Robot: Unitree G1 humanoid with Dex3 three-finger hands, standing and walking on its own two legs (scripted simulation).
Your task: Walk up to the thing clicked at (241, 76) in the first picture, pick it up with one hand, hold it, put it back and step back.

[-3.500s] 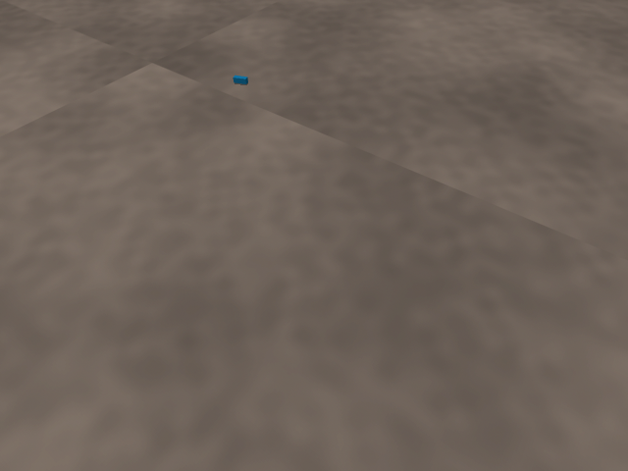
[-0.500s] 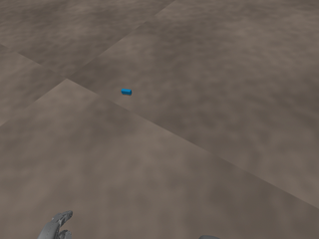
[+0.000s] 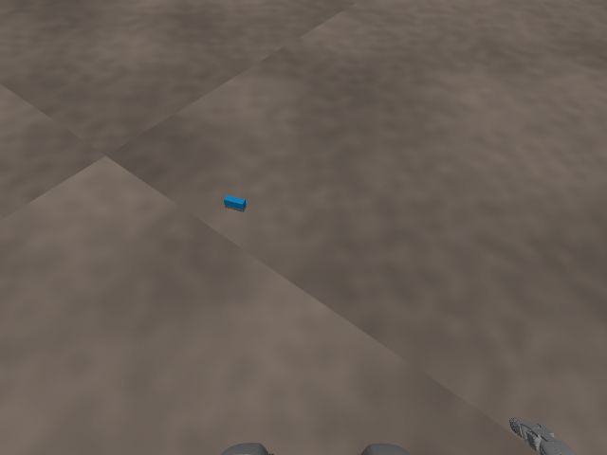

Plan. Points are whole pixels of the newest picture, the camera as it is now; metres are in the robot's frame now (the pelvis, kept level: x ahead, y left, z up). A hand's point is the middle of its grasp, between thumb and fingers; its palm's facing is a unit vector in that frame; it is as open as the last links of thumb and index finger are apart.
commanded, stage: walk up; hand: left
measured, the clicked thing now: (234, 202) +1.12 +0.32 -0.75
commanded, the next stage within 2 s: none
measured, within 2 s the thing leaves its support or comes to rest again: neither
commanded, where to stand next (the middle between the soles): +0.73 +0.08 m, yaw -3 degrees
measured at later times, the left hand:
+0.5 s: hand (171, 319) +0.32 +0.24 -0.11, palm faces -0.03 -0.91 -0.42, open 7.4 cm
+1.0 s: hand (136, 270) +0.43 +0.34 -0.16, palm faces -0.05 -0.93 -0.36, open 7.4 cm
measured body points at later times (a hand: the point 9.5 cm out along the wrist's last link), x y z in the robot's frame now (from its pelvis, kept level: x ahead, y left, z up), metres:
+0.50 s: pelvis +0.21 -0.03 +0.00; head +0.22 -0.06 +0.44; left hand +0.32 +0.28 -0.08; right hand +0.24 -0.34 -0.15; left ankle +0.14 +0.10 -0.66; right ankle +0.28 -0.14 -0.73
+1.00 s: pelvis +0.38 +0.06 +0.00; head +0.39 +0.08 +0.45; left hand +0.43 +0.39 -0.13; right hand +0.43 -0.27 -0.09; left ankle +0.43 +0.16 -0.73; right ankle +0.36 -0.10 -0.66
